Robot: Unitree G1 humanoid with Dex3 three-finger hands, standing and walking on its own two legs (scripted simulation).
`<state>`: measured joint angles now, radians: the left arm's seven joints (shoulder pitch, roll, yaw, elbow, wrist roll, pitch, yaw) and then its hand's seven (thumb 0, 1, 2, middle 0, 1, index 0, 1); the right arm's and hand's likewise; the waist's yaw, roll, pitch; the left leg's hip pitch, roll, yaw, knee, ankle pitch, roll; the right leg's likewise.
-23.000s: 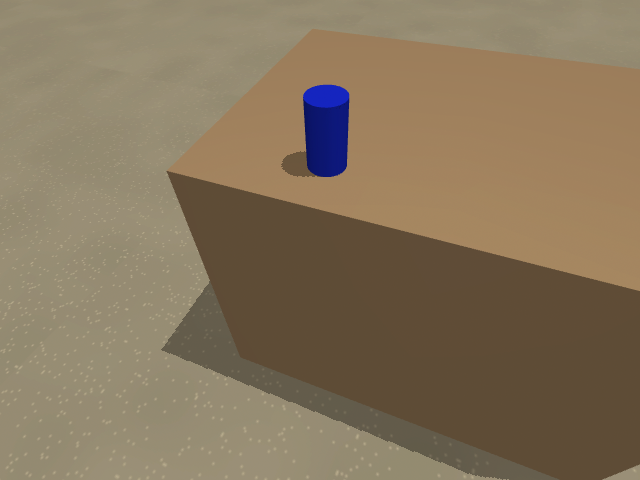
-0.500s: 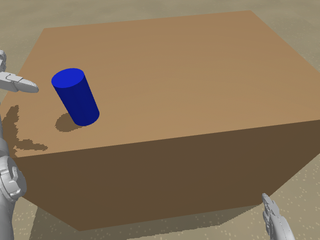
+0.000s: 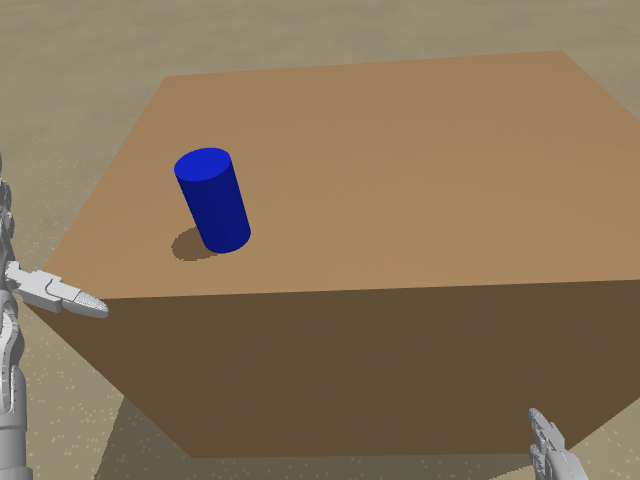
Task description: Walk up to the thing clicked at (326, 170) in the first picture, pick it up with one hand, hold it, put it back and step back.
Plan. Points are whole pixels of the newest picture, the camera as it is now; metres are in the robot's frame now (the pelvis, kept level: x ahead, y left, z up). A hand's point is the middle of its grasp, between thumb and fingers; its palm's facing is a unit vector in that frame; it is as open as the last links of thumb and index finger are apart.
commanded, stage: sink last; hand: left
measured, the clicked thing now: (216, 202) +0.47 +0.19 +0.11
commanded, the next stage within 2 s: home in 0.62 s
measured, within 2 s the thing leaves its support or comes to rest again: neither
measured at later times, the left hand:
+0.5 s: hand (69, 383) +0.15 +0.19 +0.23, palm faces +0.38 -0.80 -0.47, open 17.5 cm
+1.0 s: hand (119, 420) +0.17 +0.21 +0.11, palm faces +0.32 -0.89 -0.33, open 17.6 cm
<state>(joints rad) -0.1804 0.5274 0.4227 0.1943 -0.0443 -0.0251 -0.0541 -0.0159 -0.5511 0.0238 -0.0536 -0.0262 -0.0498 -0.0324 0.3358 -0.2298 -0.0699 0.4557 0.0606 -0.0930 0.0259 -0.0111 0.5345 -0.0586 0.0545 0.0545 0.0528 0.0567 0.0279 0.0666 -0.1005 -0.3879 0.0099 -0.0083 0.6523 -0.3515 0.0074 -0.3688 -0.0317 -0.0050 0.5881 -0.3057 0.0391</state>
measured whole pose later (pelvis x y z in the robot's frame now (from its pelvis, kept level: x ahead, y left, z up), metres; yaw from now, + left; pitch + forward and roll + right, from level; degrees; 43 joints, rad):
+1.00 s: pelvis -0.02 -0.02 +0.01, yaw +1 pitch -2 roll +0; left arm 0.47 0.25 0.26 -0.19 -0.06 -0.33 0.00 -0.01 -0.57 0.06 -0.05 -0.06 -0.06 -0.06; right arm 0.25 -0.14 -0.05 0.55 0.03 -0.15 -0.03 -0.01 -0.04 -0.45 0.13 0.18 0.13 0.18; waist 0.06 0.03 0.03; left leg -0.23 0.01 -0.02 0.53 -0.28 -0.02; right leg -0.24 -0.03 -0.02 0.54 -0.28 0.02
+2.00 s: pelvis +0.00 -0.01 +0.00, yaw +0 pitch +0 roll +0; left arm 0.23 0.29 -0.01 0.74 0.04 -0.04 0.03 -0.01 -0.54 0.06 -0.05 -0.05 -0.05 -0.05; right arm 0.18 -0.29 -0.01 0.79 -0.03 -0.02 0.00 0.01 -0.90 -0.90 0.20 0.30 0.20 0.30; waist -0.01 0.01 0.00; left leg -0.26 0.01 0.00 0.59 -0.33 0.00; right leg -0.27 -0.04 0.00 0.59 -0.32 0.03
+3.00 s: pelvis -0.02 -0.02 +0.02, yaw +0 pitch -2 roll +0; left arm 0.13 0.35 -0.02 1.13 0.02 -0.02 0.00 -0.01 -0.56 0.04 -0.05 -0.04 -0.05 -0.05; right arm 0.14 -0.36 0.02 1.10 -0.01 -0.01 0.01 0.00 -0.90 -0.90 0.20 0.30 0.20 0.30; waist 0.00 0.02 0.03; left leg -0.13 0.01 0.00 0.34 -0.18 -0.01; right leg -0.15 -0.04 -0.01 0.36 -0.18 0.02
